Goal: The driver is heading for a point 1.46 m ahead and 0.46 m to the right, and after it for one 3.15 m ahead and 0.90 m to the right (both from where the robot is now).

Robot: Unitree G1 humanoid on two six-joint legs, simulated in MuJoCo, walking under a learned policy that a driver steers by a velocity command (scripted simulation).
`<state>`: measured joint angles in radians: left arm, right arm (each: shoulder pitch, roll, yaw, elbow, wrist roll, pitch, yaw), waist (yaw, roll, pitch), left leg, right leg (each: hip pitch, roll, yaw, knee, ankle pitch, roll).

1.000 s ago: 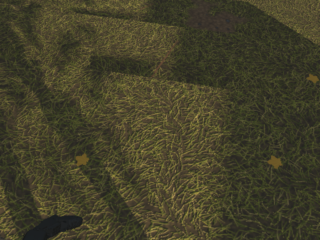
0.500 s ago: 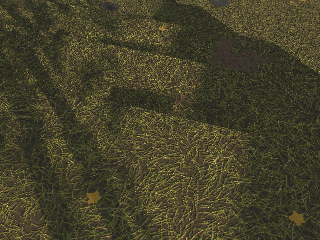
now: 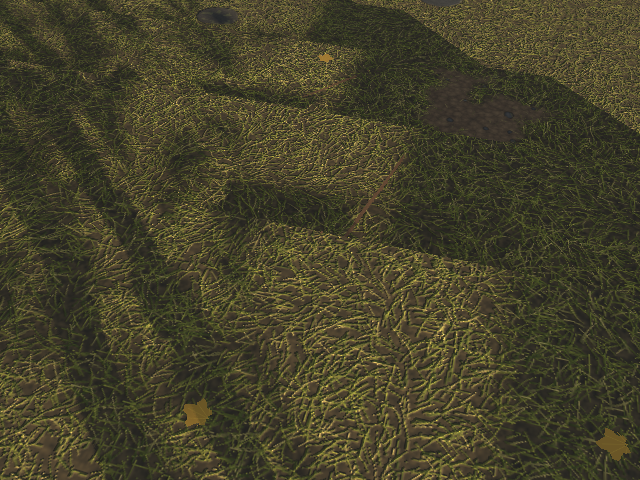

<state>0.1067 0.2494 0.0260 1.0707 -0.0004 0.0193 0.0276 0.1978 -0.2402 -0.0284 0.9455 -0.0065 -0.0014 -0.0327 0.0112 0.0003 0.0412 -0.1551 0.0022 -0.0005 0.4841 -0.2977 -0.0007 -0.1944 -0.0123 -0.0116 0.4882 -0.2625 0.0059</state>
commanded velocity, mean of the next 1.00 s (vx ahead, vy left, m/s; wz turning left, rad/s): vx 0.28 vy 0.00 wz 0.00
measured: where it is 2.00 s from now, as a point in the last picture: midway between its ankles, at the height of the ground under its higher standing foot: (364, 342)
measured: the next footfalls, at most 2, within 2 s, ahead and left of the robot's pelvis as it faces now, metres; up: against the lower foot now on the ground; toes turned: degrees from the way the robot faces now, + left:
left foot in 0.92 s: +0.42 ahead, +0.11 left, +0.00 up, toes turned +2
right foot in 1.48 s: +0.72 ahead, -0.14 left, +0.00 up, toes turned -8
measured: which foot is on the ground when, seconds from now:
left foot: down 0.00-0.50, up 0.52-0.90, down 0.92-1.00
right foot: down 0.00-0.94, up 0.96-1.00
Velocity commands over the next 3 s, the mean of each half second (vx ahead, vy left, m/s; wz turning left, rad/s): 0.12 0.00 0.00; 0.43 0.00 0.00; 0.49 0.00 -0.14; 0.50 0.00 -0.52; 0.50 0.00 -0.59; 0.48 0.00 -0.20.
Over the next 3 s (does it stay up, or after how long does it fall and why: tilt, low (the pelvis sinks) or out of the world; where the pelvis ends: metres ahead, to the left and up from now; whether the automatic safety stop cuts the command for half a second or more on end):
stays up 1.30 -0.43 -0.15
